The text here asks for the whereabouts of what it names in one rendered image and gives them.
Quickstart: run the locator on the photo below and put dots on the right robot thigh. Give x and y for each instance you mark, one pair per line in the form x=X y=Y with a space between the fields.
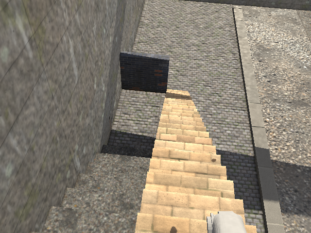
x=225 y=222

